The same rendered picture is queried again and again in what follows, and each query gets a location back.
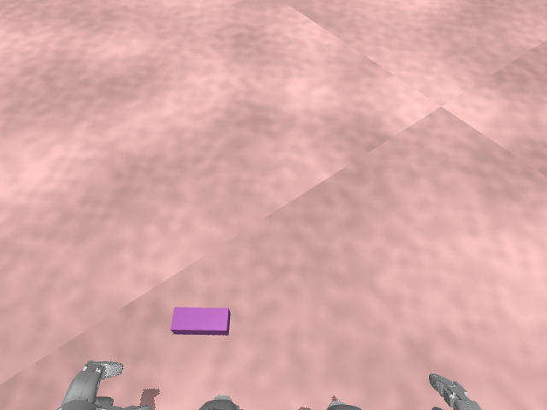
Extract right robot hand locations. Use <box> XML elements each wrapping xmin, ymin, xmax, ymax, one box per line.
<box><xmin>429</xmin><ymin>373</ymin><xmax>482</xmax><ymax>410</ymax></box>

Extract left robot hand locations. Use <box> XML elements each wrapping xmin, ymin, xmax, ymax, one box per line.
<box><xmin>62</xmin><ymin>360</ymin><xmax>152</xmax><ymax>410</ymax></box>

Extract carton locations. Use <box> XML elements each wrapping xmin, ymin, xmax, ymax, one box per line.
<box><xmin>171</xmin><ymin>307</ymin><xmax>231</xmax><ymax>335</ymax></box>

